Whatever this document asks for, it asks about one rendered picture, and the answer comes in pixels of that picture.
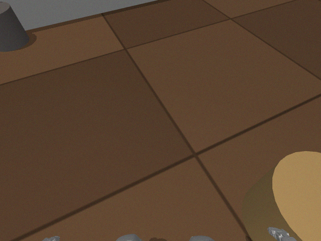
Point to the right robot hand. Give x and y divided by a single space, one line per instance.
280 234

